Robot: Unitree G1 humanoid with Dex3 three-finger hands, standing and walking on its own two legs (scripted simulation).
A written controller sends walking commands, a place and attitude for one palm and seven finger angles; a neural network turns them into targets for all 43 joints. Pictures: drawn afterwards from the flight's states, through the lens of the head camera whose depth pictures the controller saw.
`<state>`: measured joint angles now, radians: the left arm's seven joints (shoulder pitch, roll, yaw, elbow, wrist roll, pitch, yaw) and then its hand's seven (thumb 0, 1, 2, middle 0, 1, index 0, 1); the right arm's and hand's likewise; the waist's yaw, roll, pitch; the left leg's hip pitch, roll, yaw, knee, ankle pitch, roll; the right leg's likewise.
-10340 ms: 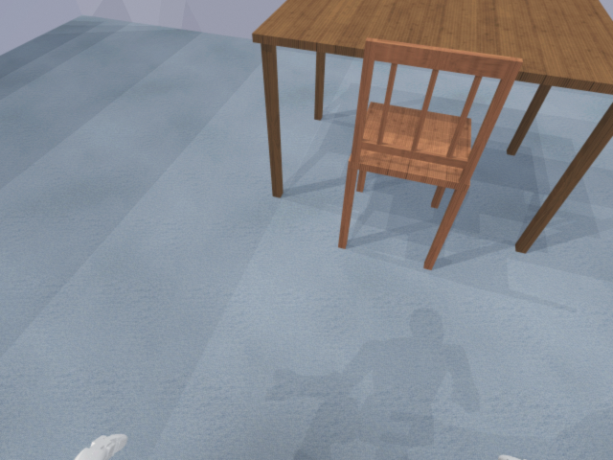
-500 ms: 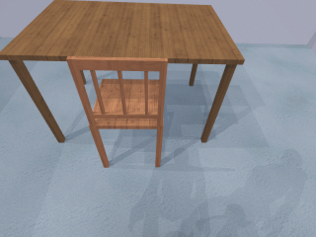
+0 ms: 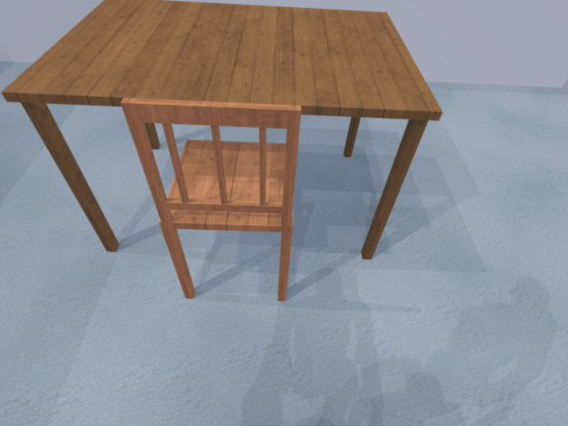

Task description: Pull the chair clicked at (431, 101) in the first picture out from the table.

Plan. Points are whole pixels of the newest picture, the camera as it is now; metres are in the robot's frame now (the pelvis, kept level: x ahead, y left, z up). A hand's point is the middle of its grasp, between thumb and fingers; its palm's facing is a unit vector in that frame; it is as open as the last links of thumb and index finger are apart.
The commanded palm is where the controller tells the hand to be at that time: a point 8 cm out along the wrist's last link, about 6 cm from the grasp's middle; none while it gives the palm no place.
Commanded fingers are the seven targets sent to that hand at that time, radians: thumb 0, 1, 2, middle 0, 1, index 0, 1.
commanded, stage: look again from close up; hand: left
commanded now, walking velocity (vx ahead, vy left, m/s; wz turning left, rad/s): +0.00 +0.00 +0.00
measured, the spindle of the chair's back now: (220, 167) +0.71 +0.20 -0.10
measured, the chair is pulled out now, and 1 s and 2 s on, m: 0.00 0.00 0.00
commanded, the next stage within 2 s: shuffle to correct the standing spot in 0.82 s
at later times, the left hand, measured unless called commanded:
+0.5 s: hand out of the picture +0.00 +0.15 -0.18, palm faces +0.02 -0.99 -0.15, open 7.4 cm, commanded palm none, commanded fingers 0.00 0.90 0.90 -0.20 -0.30 -0.20 -0.30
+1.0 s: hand out of the picture -0.01 +0.14 -0.18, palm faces +0.03 -0.99 -0.14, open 7.4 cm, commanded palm none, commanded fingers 0.00 0.90 0.90 -0.20 -0.30 -0.20 -0.30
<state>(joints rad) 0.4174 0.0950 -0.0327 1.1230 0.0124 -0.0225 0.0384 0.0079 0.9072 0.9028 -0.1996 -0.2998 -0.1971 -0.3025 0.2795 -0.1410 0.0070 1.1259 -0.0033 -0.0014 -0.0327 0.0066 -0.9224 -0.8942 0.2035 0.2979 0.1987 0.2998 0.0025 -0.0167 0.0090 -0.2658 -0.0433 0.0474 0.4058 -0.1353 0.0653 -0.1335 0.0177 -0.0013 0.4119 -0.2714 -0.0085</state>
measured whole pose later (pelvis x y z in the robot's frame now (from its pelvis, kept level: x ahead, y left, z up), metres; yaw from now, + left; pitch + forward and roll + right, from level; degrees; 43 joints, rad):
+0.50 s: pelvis +0.02 +0.00 +0.00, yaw +0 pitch -1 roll +0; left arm 0.35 0.12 -0.02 1.09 0.01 -0.02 0.04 0.01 0.91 0.90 -0.20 -0.30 -0.20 -0.30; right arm 0.30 -0.12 0.02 1.15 -0.01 -0.01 -0.03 0.01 -0.91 -0.89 0.20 0.30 0.20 0.30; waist -0.01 -0.02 0.01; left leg -0.23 -0.05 0.05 0.40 -0.16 0.06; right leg -0.10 0.01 0.01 0.40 -0.29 -0.01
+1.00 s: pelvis +0.03 +0.00 +0.00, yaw +0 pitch -1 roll +0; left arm 0.38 0.11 -0.02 1.12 0.01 -0.02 0.04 0.01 0.91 0.90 -0.20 -0.30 -0.20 -0.30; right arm 0.29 -0.14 0.02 1.15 -0.01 -0.02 -0.04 0.01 -0.92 -0.89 0.20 0.30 0.20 0.30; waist 0.00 -0.03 0.01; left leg -0.21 -0.05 0.05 0.41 -0.18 0.06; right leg -0.08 0.01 0.01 0.41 -0.32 -0.01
